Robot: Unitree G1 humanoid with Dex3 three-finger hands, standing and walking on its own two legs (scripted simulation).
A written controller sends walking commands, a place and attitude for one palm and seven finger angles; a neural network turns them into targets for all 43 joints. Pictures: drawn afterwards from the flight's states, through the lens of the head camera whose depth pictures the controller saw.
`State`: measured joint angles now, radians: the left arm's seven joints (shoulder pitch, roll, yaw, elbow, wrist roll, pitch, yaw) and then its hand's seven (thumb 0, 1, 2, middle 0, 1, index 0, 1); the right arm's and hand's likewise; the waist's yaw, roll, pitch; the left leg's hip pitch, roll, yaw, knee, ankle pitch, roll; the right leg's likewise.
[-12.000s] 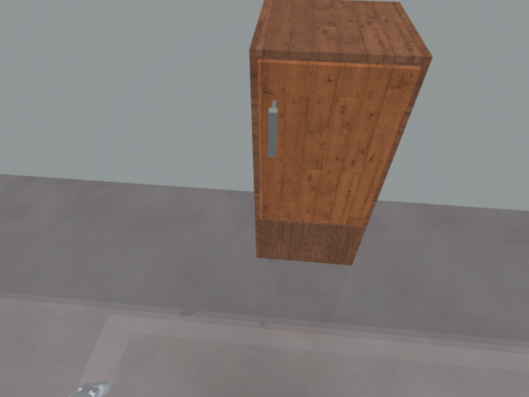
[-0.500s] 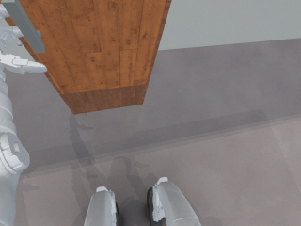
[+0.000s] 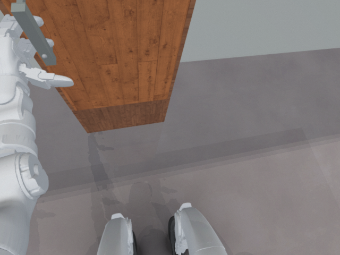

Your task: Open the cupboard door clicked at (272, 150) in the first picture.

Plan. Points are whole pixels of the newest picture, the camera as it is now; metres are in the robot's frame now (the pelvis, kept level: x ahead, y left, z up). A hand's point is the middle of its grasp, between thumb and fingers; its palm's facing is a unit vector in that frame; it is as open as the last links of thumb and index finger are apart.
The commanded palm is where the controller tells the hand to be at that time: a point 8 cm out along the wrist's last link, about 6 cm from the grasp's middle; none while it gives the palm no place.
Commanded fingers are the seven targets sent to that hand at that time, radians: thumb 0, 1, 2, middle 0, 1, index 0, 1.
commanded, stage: slide the fingers in behind the handle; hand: left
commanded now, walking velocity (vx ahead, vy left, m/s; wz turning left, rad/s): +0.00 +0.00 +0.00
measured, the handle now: (37, 31) +0.60 +0.23 +0.06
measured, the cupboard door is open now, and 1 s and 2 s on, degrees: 0 0 14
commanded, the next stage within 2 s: close the thumb around the handle in 0.64 s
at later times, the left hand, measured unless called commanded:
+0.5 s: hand (52, 53) +0.55 +0.20 +0.06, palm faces +0.12 -0.99 -0.02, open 14.0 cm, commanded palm +0.52 +0.22 +0.06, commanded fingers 0.00 -0.50 0.30 -0.30 -1.20 -0.30 -1.20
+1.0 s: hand (52, 53) +0.55 +0.20 +0.05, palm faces +0.10 -0.99 -0.01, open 12.1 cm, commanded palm +0.52 +0.23 +0.06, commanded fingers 0.00 0.28 0.64 -0.36 -1.28 -0.36 -1.28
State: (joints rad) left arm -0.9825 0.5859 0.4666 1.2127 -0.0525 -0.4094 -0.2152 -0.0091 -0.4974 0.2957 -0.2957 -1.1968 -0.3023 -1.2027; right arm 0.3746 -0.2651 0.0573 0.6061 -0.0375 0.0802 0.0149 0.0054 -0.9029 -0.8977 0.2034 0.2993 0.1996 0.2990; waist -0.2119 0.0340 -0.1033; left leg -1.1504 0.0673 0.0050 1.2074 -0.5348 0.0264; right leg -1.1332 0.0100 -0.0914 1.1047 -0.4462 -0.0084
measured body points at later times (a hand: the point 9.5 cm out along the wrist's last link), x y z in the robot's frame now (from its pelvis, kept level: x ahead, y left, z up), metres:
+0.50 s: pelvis +0.00 -0.01 +0.00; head +0.17 +0.02 +0.41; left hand +0.53 +0.25 +0.06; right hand -0.02 -0.27 -0.11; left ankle +0.01 +0.10 -0.64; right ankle +0.03 -0.12 -0.64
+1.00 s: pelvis +0.01 +0.00 +0.00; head +0.18 +0.03 +0.42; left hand +0.54 +0.25 +0.06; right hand +0.00 -0.26 -0.11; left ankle +0.01 +0.10 -0.64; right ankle +0.03 -0.12 -0.64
